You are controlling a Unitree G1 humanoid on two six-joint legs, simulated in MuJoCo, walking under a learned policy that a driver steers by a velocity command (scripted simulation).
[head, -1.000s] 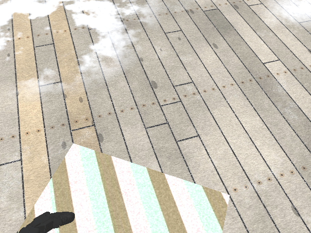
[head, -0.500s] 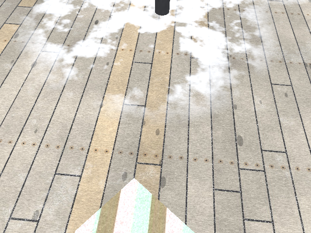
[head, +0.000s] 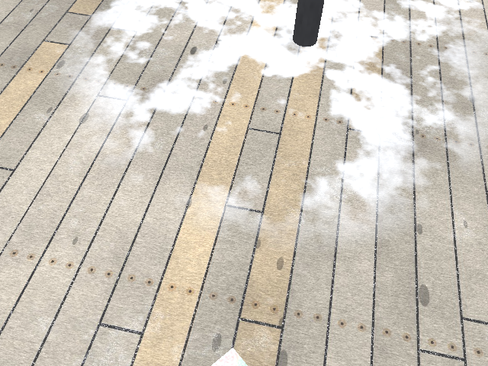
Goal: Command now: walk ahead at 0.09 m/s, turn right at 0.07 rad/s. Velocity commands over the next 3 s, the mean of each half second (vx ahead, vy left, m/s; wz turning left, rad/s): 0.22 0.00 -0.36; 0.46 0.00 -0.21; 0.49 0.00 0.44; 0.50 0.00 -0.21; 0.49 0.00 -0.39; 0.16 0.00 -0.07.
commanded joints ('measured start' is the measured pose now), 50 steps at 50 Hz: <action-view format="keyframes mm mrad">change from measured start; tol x32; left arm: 1 -14 105 29 -64 0 -13 -9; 50 76 57 48 -75 9 -70 -30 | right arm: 1 -1 -126 -22 -22 -8 -16 4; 50 189 -71 -28 54 50 -25 -1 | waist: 1 7 147 -121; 36 -73 142 84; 43 200 -75 -471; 50 -1 -23 -42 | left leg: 1 41 301 -114 -10 527 132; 8 -302 30 -7 589 -496 -91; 17 98 55 74 20 6 -69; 20 245 536 -556 -233 -503 134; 36 220 400 115 -237 285 73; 40 167 366 180 167 896 23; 42 -429 136 91 826 -345 -68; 50 -390 280 -44 778 -39 -79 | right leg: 1 158 15 -21 -77 -27 -42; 5 374 -105 167 -173 594 -206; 12 346 -152 432 -445 -441 -279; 26 -351 11 72 400 -92 -46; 37 -86 46 -113 -55 -68 -112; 40 425 126 -156 -175 -4 -203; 42 1044 -353 570 -224 -153 -411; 50 366 -200 45 -546 48 -279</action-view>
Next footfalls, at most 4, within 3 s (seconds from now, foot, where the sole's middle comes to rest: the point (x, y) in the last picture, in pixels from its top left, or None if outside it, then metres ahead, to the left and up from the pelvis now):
0.06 right None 0.14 -0.14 -0.78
0.36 left None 0.13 0.10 -0.78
0.80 right None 0.33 -0.26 -0.78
1.34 left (275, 282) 0.69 -0.11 -0.78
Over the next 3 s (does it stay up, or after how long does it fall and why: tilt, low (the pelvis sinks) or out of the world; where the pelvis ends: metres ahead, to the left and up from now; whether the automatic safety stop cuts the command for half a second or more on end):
stays up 1.30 -0.38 -0.01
